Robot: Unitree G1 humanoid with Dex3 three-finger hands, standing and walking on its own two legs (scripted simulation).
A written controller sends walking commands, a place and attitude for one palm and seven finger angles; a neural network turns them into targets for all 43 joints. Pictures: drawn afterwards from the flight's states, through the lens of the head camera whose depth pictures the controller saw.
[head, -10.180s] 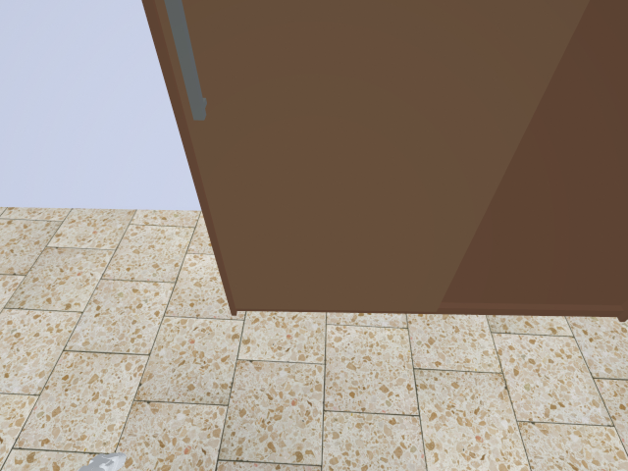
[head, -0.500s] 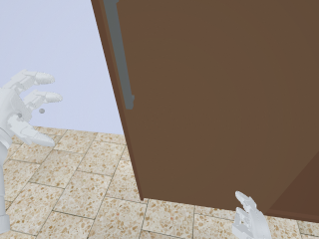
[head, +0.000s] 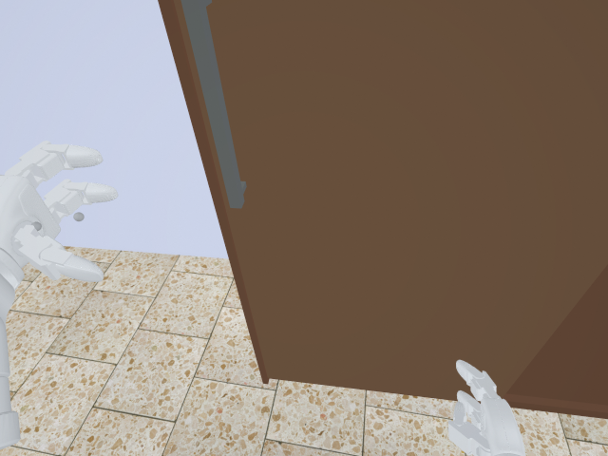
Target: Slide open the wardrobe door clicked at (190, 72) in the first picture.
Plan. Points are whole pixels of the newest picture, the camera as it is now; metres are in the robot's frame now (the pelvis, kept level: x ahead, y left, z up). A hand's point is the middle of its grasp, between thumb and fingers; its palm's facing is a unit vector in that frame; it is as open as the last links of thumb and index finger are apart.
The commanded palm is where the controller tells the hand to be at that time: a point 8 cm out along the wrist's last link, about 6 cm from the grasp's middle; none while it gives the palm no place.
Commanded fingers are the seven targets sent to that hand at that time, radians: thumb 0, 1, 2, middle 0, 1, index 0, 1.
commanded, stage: move the hooked fingers beside the handle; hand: left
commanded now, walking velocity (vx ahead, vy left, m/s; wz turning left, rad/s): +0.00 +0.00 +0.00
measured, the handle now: (223, 115) +0.51 +0.18 +0.23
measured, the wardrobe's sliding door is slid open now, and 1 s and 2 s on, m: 0.00 0.00 0.00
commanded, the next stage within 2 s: none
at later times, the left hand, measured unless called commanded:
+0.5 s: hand (111, 192) +0.33 +0.27 +0.22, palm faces +0.03 -1.00 -0.08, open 14.0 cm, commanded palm +0.29 +0.31 +0.23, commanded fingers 0.00 -0.50 0.30 -0.30 -1.20 -0.30 -1.20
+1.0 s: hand (139, 172) +0.38 +0.25 +0.22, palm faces +0.03 -1.00 -0.05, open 14.0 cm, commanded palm +0.35 +0.30 +0.22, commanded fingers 0.00 -0.50 0.30 -0.30 -1.20 -0.30 -1.20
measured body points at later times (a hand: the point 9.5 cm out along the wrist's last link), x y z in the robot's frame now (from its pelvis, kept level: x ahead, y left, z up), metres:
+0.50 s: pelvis +0.00 +0.01 +0.00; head -0.02 -0.01 +0.45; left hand +0.32 +0.32 +0.23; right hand +0.20 -0.21 -0.07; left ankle -0.02 +0.11 -0.74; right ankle +0.02 -0.09 -0.74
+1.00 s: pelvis +0.01 +0.01 +0.00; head +0.00 -0.01 +0.45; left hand +0.37 +0.31 +0.23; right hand +0.19 -0.22 -0.08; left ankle -0.02 +0.11 -0.74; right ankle +0.02 -0.09 -0.74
